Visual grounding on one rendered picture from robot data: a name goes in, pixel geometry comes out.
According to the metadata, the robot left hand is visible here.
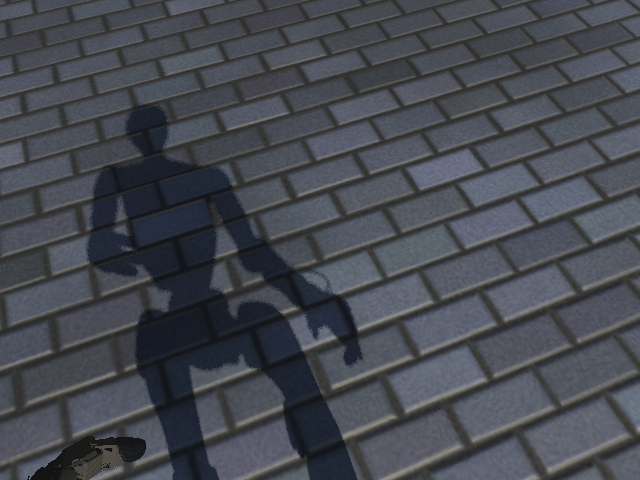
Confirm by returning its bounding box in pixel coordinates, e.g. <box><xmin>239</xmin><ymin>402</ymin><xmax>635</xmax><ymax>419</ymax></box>
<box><xmin>27</xmin><ymin>436</ymin><xmax>146</xmax><ymax>480</ymax></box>

